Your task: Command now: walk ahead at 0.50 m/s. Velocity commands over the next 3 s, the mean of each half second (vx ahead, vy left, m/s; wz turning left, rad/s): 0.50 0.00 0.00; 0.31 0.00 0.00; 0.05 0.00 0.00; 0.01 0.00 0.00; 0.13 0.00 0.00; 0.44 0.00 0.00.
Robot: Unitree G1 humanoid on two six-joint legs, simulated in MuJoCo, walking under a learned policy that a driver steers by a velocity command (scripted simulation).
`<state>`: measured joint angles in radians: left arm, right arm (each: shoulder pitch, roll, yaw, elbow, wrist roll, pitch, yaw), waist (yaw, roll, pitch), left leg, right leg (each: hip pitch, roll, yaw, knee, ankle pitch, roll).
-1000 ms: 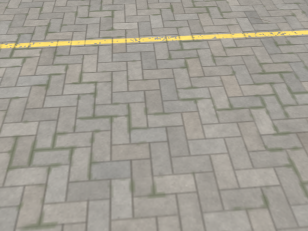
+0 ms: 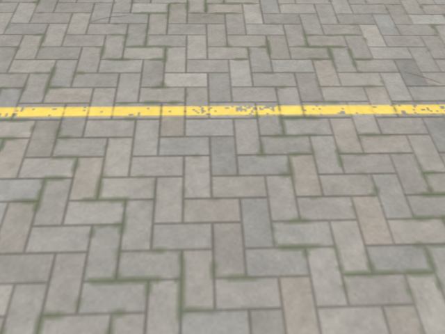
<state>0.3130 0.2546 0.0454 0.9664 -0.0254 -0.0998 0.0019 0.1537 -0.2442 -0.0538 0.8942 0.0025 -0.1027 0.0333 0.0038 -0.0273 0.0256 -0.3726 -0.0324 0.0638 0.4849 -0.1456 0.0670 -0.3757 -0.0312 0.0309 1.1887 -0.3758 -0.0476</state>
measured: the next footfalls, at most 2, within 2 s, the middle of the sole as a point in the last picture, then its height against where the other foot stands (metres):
right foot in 0.46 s outside the picture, level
left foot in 0.92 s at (203, 282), level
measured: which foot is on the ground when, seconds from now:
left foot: down 0.00-0.46, up 0.48-0.90, down 0.92-1.00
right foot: up 0.00-0.44, down 0.46-0.94, up 0.96-1.00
